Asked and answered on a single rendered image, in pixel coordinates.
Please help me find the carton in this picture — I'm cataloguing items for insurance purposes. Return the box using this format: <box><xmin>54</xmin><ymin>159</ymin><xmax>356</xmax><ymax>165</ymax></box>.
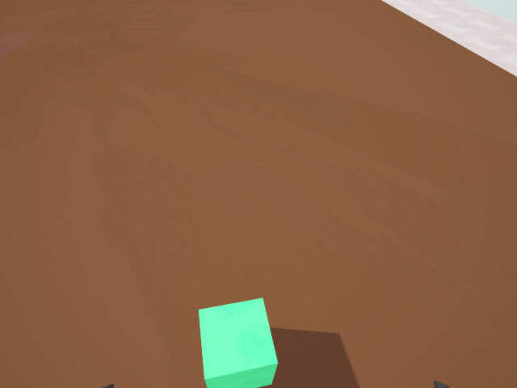
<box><xmin>199</xmin><ymin>298</ymin><xmax>278</xmax><ymax>388</ymax></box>

